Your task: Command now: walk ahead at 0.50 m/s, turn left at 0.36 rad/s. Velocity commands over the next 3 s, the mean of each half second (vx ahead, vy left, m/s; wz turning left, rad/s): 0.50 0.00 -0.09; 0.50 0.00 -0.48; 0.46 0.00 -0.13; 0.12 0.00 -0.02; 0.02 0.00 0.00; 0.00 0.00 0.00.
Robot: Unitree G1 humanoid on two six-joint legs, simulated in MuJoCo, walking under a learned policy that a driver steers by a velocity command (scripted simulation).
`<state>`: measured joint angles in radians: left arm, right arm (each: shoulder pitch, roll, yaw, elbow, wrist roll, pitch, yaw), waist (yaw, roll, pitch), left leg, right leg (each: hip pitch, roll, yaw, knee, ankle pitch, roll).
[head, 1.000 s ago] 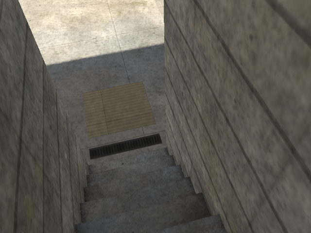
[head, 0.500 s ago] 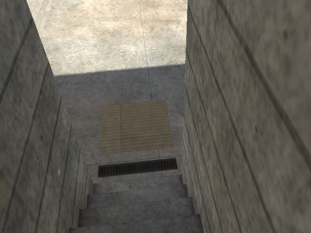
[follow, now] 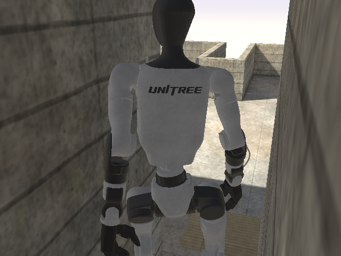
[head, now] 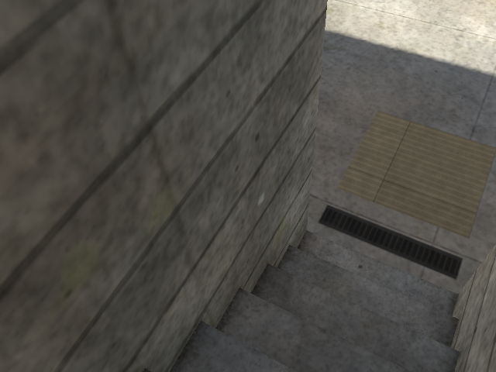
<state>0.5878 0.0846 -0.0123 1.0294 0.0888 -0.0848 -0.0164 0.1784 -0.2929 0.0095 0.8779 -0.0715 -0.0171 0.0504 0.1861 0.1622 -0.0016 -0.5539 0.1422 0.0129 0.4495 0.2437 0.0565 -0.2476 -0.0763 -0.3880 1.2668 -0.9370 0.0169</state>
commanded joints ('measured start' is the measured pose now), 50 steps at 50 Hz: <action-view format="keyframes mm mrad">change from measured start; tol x64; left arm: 1 37 239 55 -4 23 -4 -43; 50 -129 82 0 -262 2 40 -99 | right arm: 1 332 -164 -74 68 15 -46 -13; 50 330 -93 -65 119 -12 -62 8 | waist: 1 -167 -52 -47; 50 -164 -146 -50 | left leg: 1 459 -84 118 -196 108 13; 4 1445 153 -128 362 832 301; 11 -189 210 -71 77 4 297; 21 179 242 -35 570 -635 77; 26 -674 -146 131 1896 -1007 -6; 31 -1010 149 -240 1279 -330 50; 34 176 -33 60 1033 141 -66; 38 -572 -4 -86 419 180 -92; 46 1073 114 -93 308 639 227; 50 480 264 -473 57 -545 286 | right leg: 1 -68 -122 249 210 594 -104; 6 -1085 -69 482 786 182 -42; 15 -379 -83 532 -301 1557 -71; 22 -338 -46 406 -847 1114 -57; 26 752 -74 578 -571 1657 -302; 32 -601 -165 740 -755 670 -393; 39 -58 20 782 -178 459 -269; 50 -1184 26 542 910 692 -122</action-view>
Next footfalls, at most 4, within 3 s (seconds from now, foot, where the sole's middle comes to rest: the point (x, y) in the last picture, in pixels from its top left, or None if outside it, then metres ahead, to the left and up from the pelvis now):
0.04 left None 0.15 0.09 -0.84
0.48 right None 0.32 -0.17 -1.04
0.90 left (315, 355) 0.63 -0.02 -1.25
1.40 right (384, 347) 0.76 -0.29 -1.45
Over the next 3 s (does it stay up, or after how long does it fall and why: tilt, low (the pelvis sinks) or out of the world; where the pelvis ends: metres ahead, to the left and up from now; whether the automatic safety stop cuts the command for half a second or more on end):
stays up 1.02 -0.24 -0.91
